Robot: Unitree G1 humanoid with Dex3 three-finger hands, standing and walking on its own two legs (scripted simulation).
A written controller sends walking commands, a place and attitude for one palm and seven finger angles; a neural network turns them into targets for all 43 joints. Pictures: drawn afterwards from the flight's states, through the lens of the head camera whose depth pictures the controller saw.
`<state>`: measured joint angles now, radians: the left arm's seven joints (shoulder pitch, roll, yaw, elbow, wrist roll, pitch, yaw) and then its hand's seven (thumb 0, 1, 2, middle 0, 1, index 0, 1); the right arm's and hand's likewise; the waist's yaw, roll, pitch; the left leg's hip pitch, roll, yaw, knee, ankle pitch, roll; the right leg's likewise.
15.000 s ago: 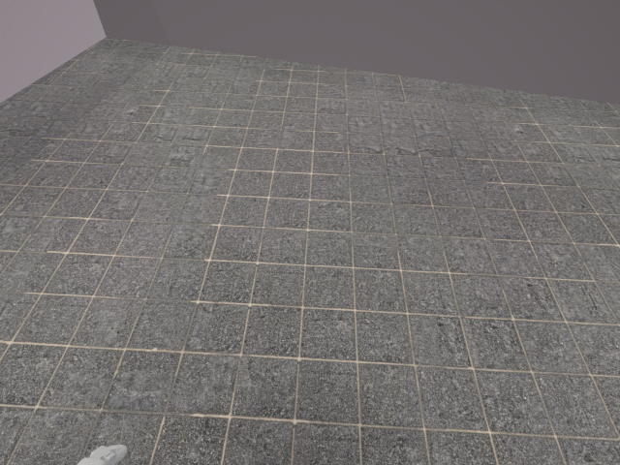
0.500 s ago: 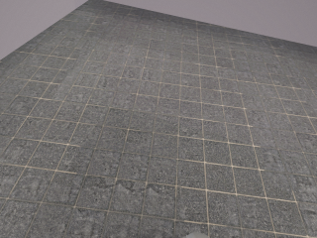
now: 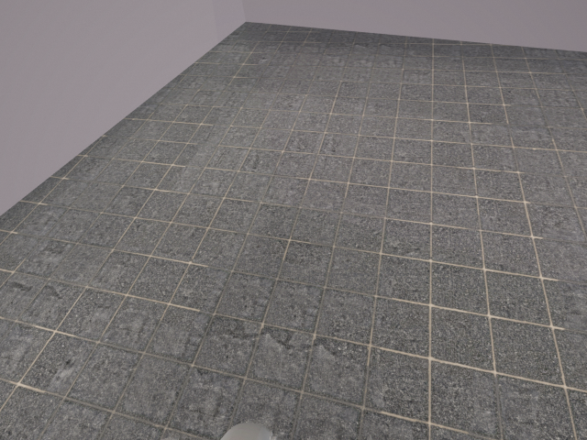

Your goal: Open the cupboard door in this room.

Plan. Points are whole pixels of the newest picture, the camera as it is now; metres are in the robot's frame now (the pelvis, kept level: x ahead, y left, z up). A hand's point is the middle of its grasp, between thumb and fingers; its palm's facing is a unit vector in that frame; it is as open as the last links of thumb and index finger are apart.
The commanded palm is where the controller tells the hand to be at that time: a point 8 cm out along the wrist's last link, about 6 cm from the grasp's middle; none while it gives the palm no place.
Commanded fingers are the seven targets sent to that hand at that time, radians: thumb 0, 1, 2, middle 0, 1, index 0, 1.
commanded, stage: turn or walk to find it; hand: left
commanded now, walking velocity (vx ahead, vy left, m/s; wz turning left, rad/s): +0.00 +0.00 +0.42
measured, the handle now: out of the picture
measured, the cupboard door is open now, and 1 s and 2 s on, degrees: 0 0 0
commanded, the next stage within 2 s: none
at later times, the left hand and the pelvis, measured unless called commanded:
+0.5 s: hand out of the picture -0.10 +0.25 -0.19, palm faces +0.30 -0.93 -0.23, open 7.4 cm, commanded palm none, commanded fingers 0.00 0.90 0.90 -0.20 -0.30 -0.20 -0.30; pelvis -0.05 +0.05 -0.01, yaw +13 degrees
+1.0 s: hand out of the picture -0.02 +0.23 -0.15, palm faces +0.37 -0.88 -0.28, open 7.3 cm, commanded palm none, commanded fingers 0.00 0.90 0.90 -0.20 -0.30 -0.20 -0.30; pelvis -0.06 +0.00 -0.01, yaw +24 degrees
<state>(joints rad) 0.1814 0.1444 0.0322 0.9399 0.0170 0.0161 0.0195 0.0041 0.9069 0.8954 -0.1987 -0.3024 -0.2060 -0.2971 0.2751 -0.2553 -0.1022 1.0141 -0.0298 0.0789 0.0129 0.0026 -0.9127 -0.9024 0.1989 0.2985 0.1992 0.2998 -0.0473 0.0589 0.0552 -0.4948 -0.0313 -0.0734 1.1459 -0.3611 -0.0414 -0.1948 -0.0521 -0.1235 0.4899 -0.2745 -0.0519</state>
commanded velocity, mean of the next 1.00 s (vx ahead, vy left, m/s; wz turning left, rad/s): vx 0.00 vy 0.00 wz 0.42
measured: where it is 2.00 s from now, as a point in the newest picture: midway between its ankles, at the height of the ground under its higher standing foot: outside the picture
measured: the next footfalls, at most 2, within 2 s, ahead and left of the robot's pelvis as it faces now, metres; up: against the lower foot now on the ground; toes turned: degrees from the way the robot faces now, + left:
left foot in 0.40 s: -0.04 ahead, +0.15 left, +0.00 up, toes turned +15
right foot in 0.94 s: +0.00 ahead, -0.08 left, +0.00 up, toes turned +20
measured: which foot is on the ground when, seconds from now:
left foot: up 0.00-0.38, down 0.40-0.94, up 0.96-1.00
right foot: down 0.00-0.40, up 0.42-0.92, down 0.94-1.00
